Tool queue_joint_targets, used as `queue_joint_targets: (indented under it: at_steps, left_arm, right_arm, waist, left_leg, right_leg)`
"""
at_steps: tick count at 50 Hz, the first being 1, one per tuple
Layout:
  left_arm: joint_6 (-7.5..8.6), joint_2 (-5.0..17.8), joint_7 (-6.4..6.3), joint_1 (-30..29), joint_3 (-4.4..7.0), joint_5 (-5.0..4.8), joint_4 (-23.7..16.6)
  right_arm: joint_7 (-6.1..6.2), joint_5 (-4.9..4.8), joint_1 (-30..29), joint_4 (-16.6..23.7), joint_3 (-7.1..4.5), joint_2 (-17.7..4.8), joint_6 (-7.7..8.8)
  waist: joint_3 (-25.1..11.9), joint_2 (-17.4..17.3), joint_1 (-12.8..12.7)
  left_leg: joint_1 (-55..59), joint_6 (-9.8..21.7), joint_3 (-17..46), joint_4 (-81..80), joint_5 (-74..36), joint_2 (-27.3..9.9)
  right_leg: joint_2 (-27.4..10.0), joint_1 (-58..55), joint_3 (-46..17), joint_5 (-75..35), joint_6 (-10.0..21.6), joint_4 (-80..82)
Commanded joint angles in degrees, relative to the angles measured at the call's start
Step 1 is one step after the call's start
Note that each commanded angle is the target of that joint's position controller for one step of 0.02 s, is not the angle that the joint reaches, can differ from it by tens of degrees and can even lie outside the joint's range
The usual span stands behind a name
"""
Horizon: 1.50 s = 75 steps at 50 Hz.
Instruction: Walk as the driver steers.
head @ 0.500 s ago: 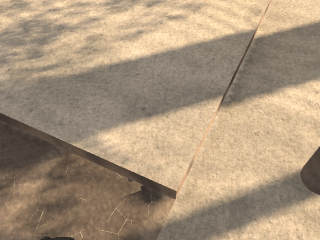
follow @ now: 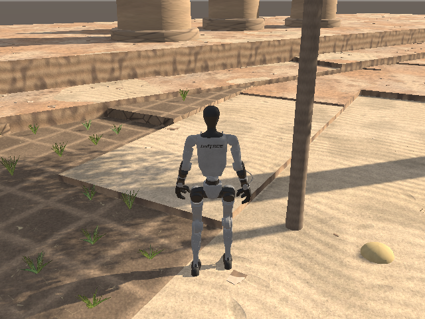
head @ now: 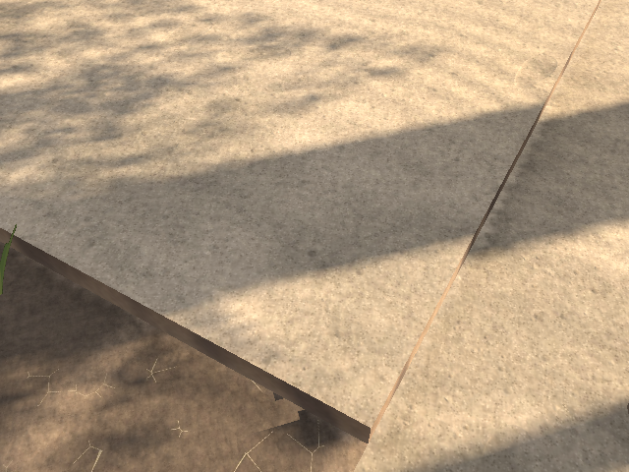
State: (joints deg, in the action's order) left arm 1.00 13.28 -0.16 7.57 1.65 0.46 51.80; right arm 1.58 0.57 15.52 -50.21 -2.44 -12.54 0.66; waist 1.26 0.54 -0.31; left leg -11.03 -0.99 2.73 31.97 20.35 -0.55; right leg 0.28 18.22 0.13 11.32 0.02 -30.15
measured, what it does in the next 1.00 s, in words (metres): stands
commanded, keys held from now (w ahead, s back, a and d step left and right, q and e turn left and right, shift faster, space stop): no key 0.92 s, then w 0.08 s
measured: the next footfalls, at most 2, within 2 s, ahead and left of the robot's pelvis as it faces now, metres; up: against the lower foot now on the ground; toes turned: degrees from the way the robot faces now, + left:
left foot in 1.48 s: +0.21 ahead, +0.10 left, +0.00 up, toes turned -1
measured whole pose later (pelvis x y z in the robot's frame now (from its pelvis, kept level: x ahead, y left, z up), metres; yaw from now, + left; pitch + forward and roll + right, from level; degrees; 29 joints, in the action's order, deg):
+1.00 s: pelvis +0.02 +0.01 +0.00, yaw -2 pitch -1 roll +0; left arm -1.0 12.1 -2.3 10.3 1.9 -0.4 65.0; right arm 2.2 -0.1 18.9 -62.2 -0.5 -10.8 0.9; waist 1.3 0.2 -0.2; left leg -7.0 0.6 0.6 28.7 20.6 0.4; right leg -0.4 16.7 -1.9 15.4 -0.4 -31.3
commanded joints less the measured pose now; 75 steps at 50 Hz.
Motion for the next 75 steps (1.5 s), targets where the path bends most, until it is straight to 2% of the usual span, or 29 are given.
queue_joint_targets:
  at_steps: [1, 11, 23, 46, 47, 48, 50, 52, 53, 54, 55, 56, 57, 58, 59, 60, 61, 62, 63, 64, 65, 66, 68, 70, 71, 72, 73, 74, 75]
  left_arm:
    - [0.38, 5.5, -0.24, -1.7, 1.25, -0.27, -1.6]
    - [-0.81, 6.3, -1.19, -2.0, 1.59, -0.58, 3.4]
    - [-1.45, 6.1, -1.79, -2.0, 1.66, -0.61, 7.6]
    - [-1.67, 4.8, -2.29, 1.8, 1.08, -0.63, 11.2]
    - [-1.73, 4.1, -2.32, 2.8, 0.9, -0.61, 11.8]
    - [-1.79, 4.2, -2.37, 3.1, 0.97, -0.82, 11.9]
    - [-1.18, 4.6, -2.24, 2.1, 1.2, -1.0, 11.2]
    - [0.74, 2.7, -1.34, -0.6, 0.79, -1.24, 9.4]
    - [1.69, 2.5, -0.81, -1.2, 0.7, -1.46, 8.7]
    - [2.52, 2.5, -0.32, -1.0, 0.76, -1.87, 8.3]
    - [3.24, 2.4, 0.06, -0.1, 0.75, -2.26, 8.2]
    - [3.78, 2.2, 0.33, 3.2, 0.9, -2.55, 9.2]
    - [3.83, 2.7, 0.27, 7.4, 1.43, -2.23, 11.2]
    - [3.64, 4.7, 0.14, 12.0, 2.34, -1.57, 12.6]
    - [3.51, 10.3, -0.07, 17.9, 3.81, -1.34, 13.3]
    - [3.74, 13.3, 0.55, 23.9, 3.99, -0.69, 14.2]
    - [4.45, 8.9, 0.47, 20.1, 2.43, -0.36, 13.3]
    - [4.85, 7.0, 0.35, 15.5, 1.77, -0.44, 11.5]
    - [4.76, 6.3, 0.41, 11.8, 1.36, -0.38, 10.3]
    - [4.46, 4.5, 0.32, 9.6, 0.66, -0.49, 9.5]
    - [3.99, 2.4, 0.0, 8.8, -0.16, -0.22, 9.5]
    - [3.71, 1.7, -0.32, 9.4, -0.64, 0.26, 9.9]
    - [3.19, 4.1, -1.11, 9.9, -0.67, 0.68, 10.2]
    - [2.5, 7.5, -1.51, 10.3, 0.05, 0.38, 10.2]
    - [2.16, 8.0, -1.56, 9.8, 0.23, -0.14, 10.1]
    - [1.88, 7.8, -1.51, 8.8, 0.25, -0.79, 9.9]
    - [1.76, 7.2, -1.33, 8.5, 0.24, -1.49, 10.0]
    - [1.85, 6.5, -1.01, 10.1, 0.27, -1.58, 10.6]
    - [2.07, 5.9, -0.76, 11.2, 0.24, -0.65, 10.6]
  right_arm:
    - [0.23, -0.18, 1.4, 1.6, -1.37, -6.9, 0.79]
    - [0.18, -0.3, 1.2, -1.9, -0.87, -6.0, 0.57]
    - [0.31, -0.21, 1.6, -6.3, -0.11, -5.4, 0.49]
    - [0.52, -0.3, 5.9, -11.1, 1.29, -3.6, 0.73]
    - [0.59, -0.36, 7.1, -11.7, 1.36, -3.2, 0.65]
    - [0.75, -0.65, 7.6, -11.9, 1.07, -4.1, 0.48]
    - [1.07, -1.23, 7.5, -10.8, 0.14, -6.9, 0.43]
    - [1.03, -1.98, 8.8, -10.4, -1.19, -10.3, 1.34]
    - [0.94, -2.11, 8.3, -10.1, -1.48, -10.5, 1.89]
    - [0.77, -2.01, 7.3, -9.7, -1.36, -9.5, 2.41]
    - [0.51, -2.14, 6.1, -9.1, -1.28, -8.8, 2.73]
    - [0.24, -2.5, 4.1, -8.5, -1.21, -8.4, 2.71]
    - [0.05, -2.38, 3.0, -8.0, -1.04, -8.0, 2.56]
    - [0.09, -2.03, 2.0, -7.3, -0.85, -7.6, 2.69]
    - [0.47, -1.19, 2.2, -6.0, -0.11, -5.0, 3.08]
    - [0.84, -1.14, 3.8, -5.5, 0.59, -2.5, 3.59]
    - [0.66, -2.15, 5.1, -6.3, 0.01, -4.0, 3.61]
    - [0.27, -2.58, 4.5, -6.6, -0.17, -4.4, 3.52]
    - [0.19, -2.15, 3.5, -6.9, -0.42, -4.4, 3.39]
    - [0.28, -1.74, 2.2, -6.7, -0.9, -4.7, 3.07]
    - [0.28, -1.69, 1.5, -6.6, -1.18, -4.6, 2.66]
    - [0.18, -1.76, 1.0, -6.7, -0.99, -3.3, 2.29]
    - [0.3, -1.79, -1.5, -6.1, -0.26, -1.2, 1.88]
    - [0.59, -1.76, -3.8, -5.5, -0.06, -1.9, 1.31]
    - [0.67, -1.82, -3.6, -5.7, -0.16, -2.7, 0.85]
    - [0.7, -1.75, -3.0, -6.1, -0.27, -3.1, 0.41]
    - [0.78, -1.27, -2.8, -6.5, -0.45, -3.8, 0.04]
    - [0.98, -0.42, -2.9, -6.6, -0.82, -5.5, -0.32]
    - [1.34, -0.08, -2.8, -6.4, -1.21, -7.6, -0.6]
  waist:
    - [-2.5, -1.6, 0.1]
    - [-2.3, -0.9, 0.1]
    - [-0.6, -1.2, -0.1]
    - [1.5, -0.8, 0.0]
    - [0.4, -1.1, 0.0]
    - [1.4, -2.1, 0.2]
    - [5.4, -5.3, 1.1]
    - [8.9, -10.8, 2.3]
    - [10.6, -11.0, 2.3]
    - [11.4, -10.4, 1.5]
    - [11.5, -9.8, 0.4]
    - [10.6, -8.9, -1.7]
    - [9.0, -7.1, -3.2]
    - [6.0, -3.8, -4.6]
    - [1.5, 8.7, -5.5]
    - [-3.9, 18.2, -6.6]
    - [-2.5, 9.9, -3.4]
    - [-0.4, 5.9, -1.8]
    - [-0.6, 3.4, -0.3]
    - [0.5, 3.0, 0.5]
    - [0.5, 4.1, 1.0]
    - [0.2, 5.0, 1.2]
    - [-1.1, 5.3, 1.2]
    - [-2.6, 5.1, 0.6]
    - [-3.2, 5.1, 0.8]
    - [-2.9, 4.9, 1.7]
    - [-2.0, 4.2, 2.3]
    - [-1.3, 2.3, 2.2]
    - [-1.4, -0.7, 1.3]
  left_leg:
    - [-4.8, 1.8, 2.2, -6.6, -11.9, -2.3]
    - [-2.6, 2.0, 0.9, -7.3, -16.8, -1.6]
    - [-2.8, 1.9, 0.0, -9.5, -13.2, -1.1]
    - [-4.5, 1.9, -1.2, -11.4, -7.6, -0.4]
    - [-4.1, 2.2, -1.4, -12.1, -1.8, -0.1]
    - [-5.0, 3.1, -0.7, -12.8, 6.5, -0.1]
    - [-6.6, 6.7, 5.1, -16.0, 22.6, -3.7]
    - [-4.9, 11.9, 17.4, -22.1, 28.4, -13.4]
    - [-4.9, 13.9, 21.1, -23.3, 26.5, -16.8]
    - [-3.7, 14.1, 21.1, -22.8, 22.6, -17.5]
    - [-3.0, 13.1, 18.8, -21.2, 18.6, -16.5]
    - [-4.9, 11.2, 14.6, -18.8, 15.3, -14.1]
    - [-7.7, 9.1, 9.7, -13.9, 6.8, -10.1]
    - [-9.4, 6.8, 4.8, -5.1, -7.3, -6.3]
    - [-16.5, 2.4, -3.6, 11.7, -8.7, 0.9]
    - [-23.1, -0.2, -3.1, 27.2, 12.4, 5.1]
    - [-24.2, 0.1, 2.6, 37.5, 14.8, 2.4]
    - [-24.2, 0.8, 3.1, 40.6, 11.8, 0.4]
    - [-23.1, 1.3, 2.0, 38.4, 8.2, -1.6]
    - [-22.2, 1.5, 1.2, 34.0, 4.9, -3.3]
    - [-19.1, 1.3, 0.3, 29.1, 2.0, -3.9]
    - [-16.5, 0.9, -0.9, 23.7, -0.2, -3.6]
    - [-11.6, -0.1, -2.4, 13.0, -1.7, -2.6]
    - [-7.6, -0.6, -3.7, 6.1, -2.8, -1.3]
    - [-5.2, -0.4, -4.0, 3.3, -5.8, -1.2]
    - [-1.9, 0.1, -4.3, -0.5, -10.4, -1.0]
    - [1.3, 1.1, -4.1, -4.9, -15.5, -1.0]
    - [4.0, 2.2, -2.0, -7.6, -21.9, -2.2]
    - [7.4, 3.3, 1.1, -7.4, -31.4, -5.3]
  right_leg:
    - [-2.5, -7.8, -2.4, -11.1, 2.1, 2.0]
    - [-2.5, -9.6, -2.6, -13.9, 1.6, 1.8]
    - [-2.3, -10.0, -2.4, -10.9, 1.1, 3.3]
    - [-1.8, -8.9, -2.4, -6.9, 0.8, 4.8]
    - [-0.9, -9.3, -1.5, -1.1, 0.8, 4.5]
    - [0.6, -7.8, 0.0, 7.0, 0.9, 2.9]
    - [2.7, -0.5, 2.3, 19.4, 1.4, -2.3]
    - [1.5, 7.0, 3.6, 13.2, 1.7, -12.5]
    - [-0.8, 9.3, 1.9, 11.8, 2.5, -15.3]
    - [-2.2, 10.9, 1.2, 13.1, 3.3, -15.4]
    - [-2.6, 9.7, 1.4, 14.4, 4.1, -11.4]
    - [-1.9, 2.9, 2.7, 12.3, 4.7, -3.9]
    - [0.7, -6.0, 4.4, 7.4, 4.0, 1.6]
    - [-0.1, -12.9, 1.1, 1.5, 3.8, 3.8]
    - [-9.4, -21.0, -13.9, -5.7, 7.5, 9.2]
    - [-20.9, -26.7, -32.7, -19.1, 15.2, 15.4]
    - [-23.1, -23.7, -32.3, -24.8, 16.6, 14.0]
    - [-21.3, -19.7, -23.9, -30.7, 15.4, 12.3]
    - [-18.2, -17.4, -17.2, -32.3, 13.2, 12.3]
    - [-15.8, -15.6, -12.3, -34.3, 11.2, 12.7]
    - [-12.9, -13.7, -8.2, -34.6, 9.6, 13.4]
    - [-10.9, -12.9, -5.4, -37.1, 8.7, 13.1]
    - [-9.6, -12.1, -2.7, -41.6, 9.2, 11.6]
    - [-10.7, -11.6, -3.5, -42.2, 10.6, 10.5]
    - [-11.3, -10.9, -4.3, -40.3, 11.0, 10.5]
    - [-11.2, -9.1, -4.4, -36.6, 10.6, 10.3]
    - [-10.4, -7.2, -4.4, -30.8, 9.4, 10.2]
    - [-8.7, -5.9, -4.4, -22.6, 7.4, 10.5]
    - [-6.2, -4.0, -3.1, -12.7, 5.3, 9.8]
Velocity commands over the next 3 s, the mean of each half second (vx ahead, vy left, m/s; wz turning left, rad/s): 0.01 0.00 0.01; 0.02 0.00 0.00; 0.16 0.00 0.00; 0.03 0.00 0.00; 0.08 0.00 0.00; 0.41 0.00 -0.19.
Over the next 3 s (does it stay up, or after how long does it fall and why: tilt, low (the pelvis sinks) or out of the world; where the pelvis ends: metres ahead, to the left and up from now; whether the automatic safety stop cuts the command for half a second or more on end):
stays up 0.36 0.03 0.00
